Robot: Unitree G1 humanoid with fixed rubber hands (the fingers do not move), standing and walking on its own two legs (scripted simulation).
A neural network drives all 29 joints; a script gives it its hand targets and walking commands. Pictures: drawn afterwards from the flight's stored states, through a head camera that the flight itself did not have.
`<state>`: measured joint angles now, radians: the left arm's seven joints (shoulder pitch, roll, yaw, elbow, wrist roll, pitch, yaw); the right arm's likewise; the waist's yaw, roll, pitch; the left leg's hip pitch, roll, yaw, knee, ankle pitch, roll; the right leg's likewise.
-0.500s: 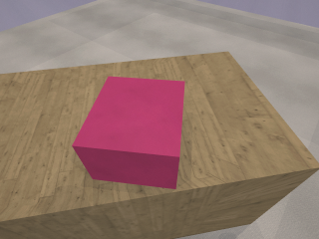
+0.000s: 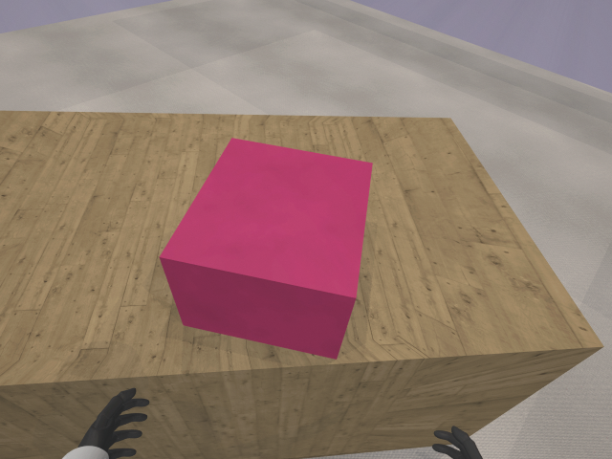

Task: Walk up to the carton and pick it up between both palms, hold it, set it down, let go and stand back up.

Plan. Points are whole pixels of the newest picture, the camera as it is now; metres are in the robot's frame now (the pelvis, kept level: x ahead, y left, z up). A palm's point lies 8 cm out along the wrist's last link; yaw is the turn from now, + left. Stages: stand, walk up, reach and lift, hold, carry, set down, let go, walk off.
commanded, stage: reach and lift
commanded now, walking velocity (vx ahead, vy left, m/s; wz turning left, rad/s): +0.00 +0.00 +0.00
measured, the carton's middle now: (280, 241) +0.47 +0.03 +0.00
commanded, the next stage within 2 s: none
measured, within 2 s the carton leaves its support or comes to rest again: neither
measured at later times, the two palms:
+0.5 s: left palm (72, 447) +0.17 +0.27 -0.03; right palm out of the picture +0.15 -0.19 -0.04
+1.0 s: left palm (17, 449) +0.17 +0.31 +0.01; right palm (413, 423) +0.18 -0.13 +0.00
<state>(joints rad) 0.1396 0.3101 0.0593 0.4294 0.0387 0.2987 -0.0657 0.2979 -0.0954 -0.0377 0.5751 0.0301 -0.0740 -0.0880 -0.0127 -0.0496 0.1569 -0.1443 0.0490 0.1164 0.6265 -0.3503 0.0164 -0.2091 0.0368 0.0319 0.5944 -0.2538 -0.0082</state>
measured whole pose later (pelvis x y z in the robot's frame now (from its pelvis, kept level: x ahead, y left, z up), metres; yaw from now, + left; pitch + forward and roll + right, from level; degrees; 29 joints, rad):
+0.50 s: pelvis +0.02 +0.01 +0.01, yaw +2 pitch -10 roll -1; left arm 0.24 0.37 0.00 0.44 -0.16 -0.06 -0.15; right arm 0.43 -0.04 0.01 0.34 0.07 -0.14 -0.16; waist 0.01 -0.02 0.14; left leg -0.01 0.02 0.10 0.48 -0.30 0.02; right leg -0.06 0.01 0.01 0.46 -0.22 0.00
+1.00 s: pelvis +0.04 +0.03 +0.01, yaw +5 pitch -7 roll -3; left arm 0.44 0.47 0.01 0.08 -0.26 -0.13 -0.20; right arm 0.57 0.06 0.08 0.13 0.13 -0.31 -0.28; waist 0.05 -0.01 0.16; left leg -0.05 0.02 0.05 0.54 -0.36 0.05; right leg -0.03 0.01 -0.03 0.38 -0.23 0.03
